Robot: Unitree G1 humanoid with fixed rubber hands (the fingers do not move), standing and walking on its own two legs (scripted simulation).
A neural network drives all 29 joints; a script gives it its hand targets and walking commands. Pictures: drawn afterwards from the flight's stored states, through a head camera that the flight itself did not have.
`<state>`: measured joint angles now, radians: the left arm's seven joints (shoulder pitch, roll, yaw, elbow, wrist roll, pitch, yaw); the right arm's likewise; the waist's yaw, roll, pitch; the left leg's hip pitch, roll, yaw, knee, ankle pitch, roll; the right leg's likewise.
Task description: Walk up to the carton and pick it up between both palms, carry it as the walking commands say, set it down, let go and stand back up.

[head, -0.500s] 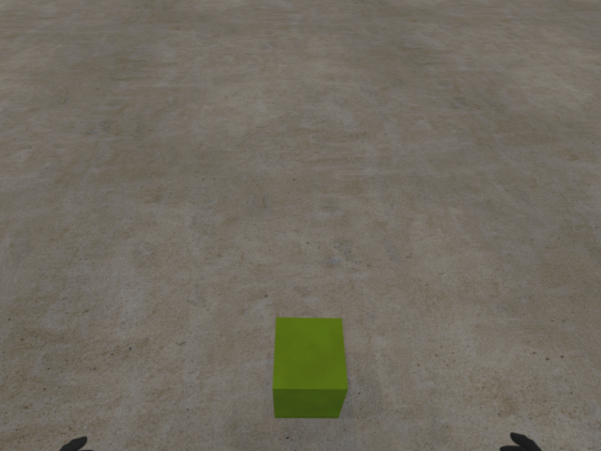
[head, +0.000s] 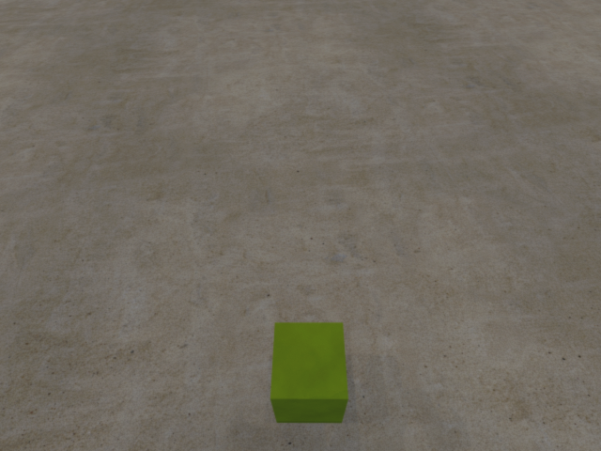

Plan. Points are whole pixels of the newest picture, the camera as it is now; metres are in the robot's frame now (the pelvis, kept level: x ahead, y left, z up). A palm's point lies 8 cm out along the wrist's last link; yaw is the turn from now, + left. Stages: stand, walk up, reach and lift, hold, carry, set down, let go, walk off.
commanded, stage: walk up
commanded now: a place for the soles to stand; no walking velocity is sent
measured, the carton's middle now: (309, 373) +0.45 -0.01 -0.65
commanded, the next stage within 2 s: reach and lift in 1.44 s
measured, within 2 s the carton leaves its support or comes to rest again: neither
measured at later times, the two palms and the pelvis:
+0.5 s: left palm out of the picture +0.16 +0.35 -0.10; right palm (514, 426) +0.19 -0.28 -0.09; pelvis +0.05 +0.03 +0.00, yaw -2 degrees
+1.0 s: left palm out of the picture +0.13 +0.35 -0.11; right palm out of the picture +0.14 -0.29 -0.09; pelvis +0.04 +0.03 +0.00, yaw -2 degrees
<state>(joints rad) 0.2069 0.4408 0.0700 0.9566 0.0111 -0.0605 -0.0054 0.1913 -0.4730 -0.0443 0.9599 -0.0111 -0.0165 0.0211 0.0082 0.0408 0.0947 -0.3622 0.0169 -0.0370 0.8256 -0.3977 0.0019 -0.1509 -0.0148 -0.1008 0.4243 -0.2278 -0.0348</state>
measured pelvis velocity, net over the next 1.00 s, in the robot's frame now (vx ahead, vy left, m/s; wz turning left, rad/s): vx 0.04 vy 0.03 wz -0.04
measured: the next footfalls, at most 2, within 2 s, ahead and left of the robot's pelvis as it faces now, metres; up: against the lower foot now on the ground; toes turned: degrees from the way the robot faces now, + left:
left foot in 0.14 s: +0.13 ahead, +0.14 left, +0.00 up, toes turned -8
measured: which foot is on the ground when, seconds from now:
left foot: up 0.00-0.12, down 0.14-1.00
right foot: down 0.00-1.00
